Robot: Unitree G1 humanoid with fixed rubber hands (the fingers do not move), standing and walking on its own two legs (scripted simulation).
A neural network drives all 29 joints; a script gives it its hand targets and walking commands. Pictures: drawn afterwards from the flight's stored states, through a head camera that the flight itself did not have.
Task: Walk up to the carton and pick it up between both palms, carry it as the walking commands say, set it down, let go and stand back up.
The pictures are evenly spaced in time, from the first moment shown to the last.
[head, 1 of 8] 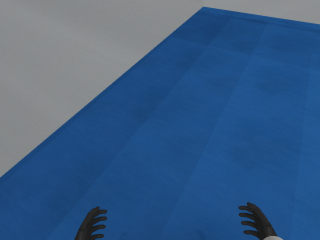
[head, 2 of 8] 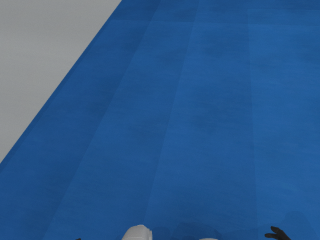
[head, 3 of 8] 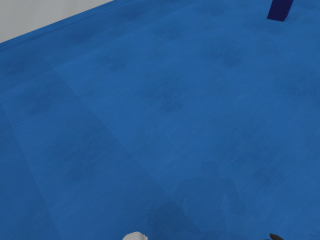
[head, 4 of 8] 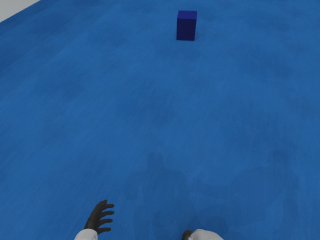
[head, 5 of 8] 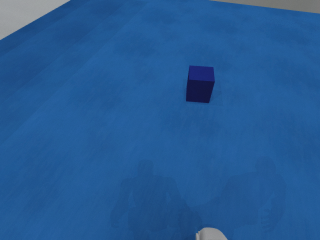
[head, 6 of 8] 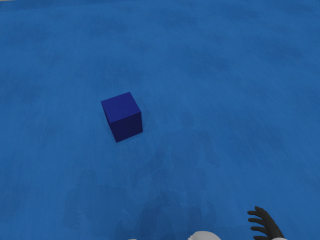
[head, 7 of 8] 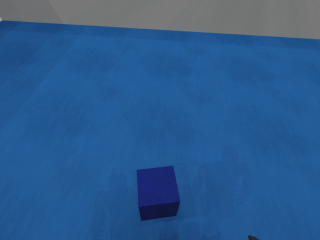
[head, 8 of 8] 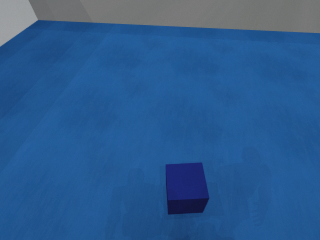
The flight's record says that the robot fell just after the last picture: no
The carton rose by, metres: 0.00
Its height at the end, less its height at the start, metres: +0.00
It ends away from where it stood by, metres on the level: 0.00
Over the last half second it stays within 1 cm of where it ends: yes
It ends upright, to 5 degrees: yes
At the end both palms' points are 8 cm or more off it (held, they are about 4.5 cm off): yes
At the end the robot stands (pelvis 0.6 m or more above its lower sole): yes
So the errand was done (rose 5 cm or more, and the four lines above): no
